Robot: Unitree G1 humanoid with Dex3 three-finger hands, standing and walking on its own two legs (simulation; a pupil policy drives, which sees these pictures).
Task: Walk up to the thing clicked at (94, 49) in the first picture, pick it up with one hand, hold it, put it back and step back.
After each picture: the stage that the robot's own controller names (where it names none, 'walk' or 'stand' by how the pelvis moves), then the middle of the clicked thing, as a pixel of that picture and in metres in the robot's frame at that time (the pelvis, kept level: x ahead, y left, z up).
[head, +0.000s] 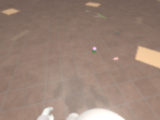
stand; (94, 50) +1.45 -0.07 -0.72
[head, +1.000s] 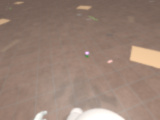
walk; (87, 54) +1.30 +0.18 -0.71
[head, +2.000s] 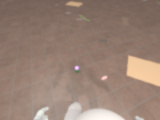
walk; (76, 69) +0.81 +0.26 -0.71
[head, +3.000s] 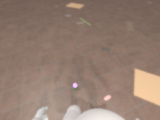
walk; (75, 86) +0.50 +0.21 -0.70
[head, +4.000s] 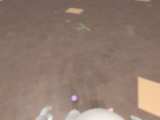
stand; (74, 99) +0.35 +0.20 -0.71
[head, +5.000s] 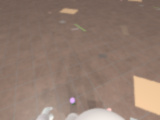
stand; (72, 101) +0.33 +0.21 -0.73
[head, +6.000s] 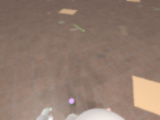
stand; (71, 101) +0.32 +0.22 -0.73
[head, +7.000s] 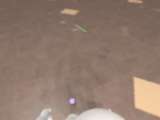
stand; (72, 102) +0.32 +0.21 -0.73
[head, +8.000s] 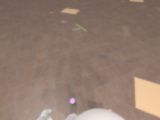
stand; (72, 101) +0.32 +0.21 -0.73
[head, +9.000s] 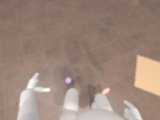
go down; (68, 81) +0.36 +0.21 -0.57
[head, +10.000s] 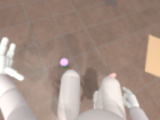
go down; (64, 63) +0.40 +0.26 -0.32
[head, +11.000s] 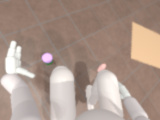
close in; (48, 59) +0.38 +0.29 -0.25
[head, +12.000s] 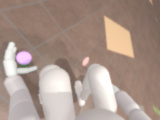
close; (24, 60) +0.37 +0.30 -0.21
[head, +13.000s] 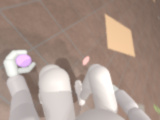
lift; (24, 62) +0.35 +0.31 -0.21
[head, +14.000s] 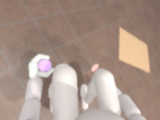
lift; (44, 66) +0.30 +0.27 -0.16
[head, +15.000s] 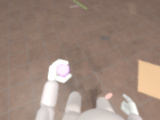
lift; (64, 73) +0.32 +0.18 +0.02
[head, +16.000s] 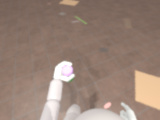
hold; (68, 74) +0.33 +0.17 +0.01
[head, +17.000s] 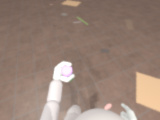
hold; (67, 74) +0.32 +0.17 +0.02
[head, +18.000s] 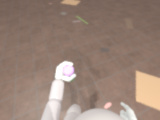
crouch; (69, 73) +0.33 +0.16 +0.01
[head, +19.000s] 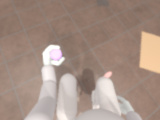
crouch; (57, 57) +0.42 +0.23 -0.09
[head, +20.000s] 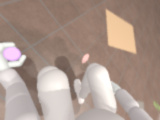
lower; (14, 56) +0.38 +0.34 -0.22
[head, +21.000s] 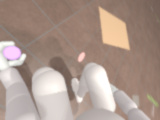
lower; (13, 55) +0.40 +0.32 -0.22
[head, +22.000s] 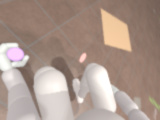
lower; (17, 56) +0.39 +0.32 -0.22
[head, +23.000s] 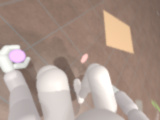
lower; (18, 58) +0.37 +0.32 -0.22
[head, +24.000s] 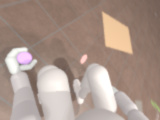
loosen; (25, 60) +0.37 +0.29 -0.22
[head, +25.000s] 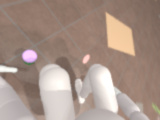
rise; (29, 58) +0.37 +0.29 -0.22
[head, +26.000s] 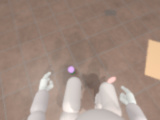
walk; (71, 70) +0.41 +0.21 -0.45
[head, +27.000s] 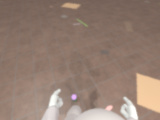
stand; (74, 98) +0.34 +0.17 -0.66
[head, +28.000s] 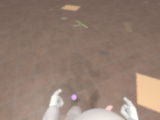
stand; (74, 98) +0.35 +0.19 -0.67
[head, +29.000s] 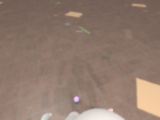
stand; (76, 100) +0.37 +0.16 -0.72
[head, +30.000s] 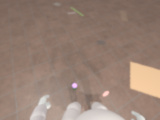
walk; (74, 86) +0.41 +0.15 -0.70
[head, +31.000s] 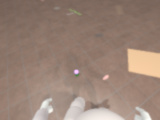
walk; (76, 73) +0.65 +0.25 -0.69
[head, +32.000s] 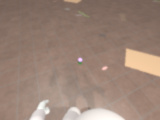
stand; (80, 61) +0.98 +0.18 -0.70
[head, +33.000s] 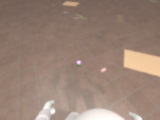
stand; (78, 64) +0.96 +0.22 -0.72
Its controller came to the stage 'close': yes
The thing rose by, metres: 0.71
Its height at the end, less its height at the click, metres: +0.00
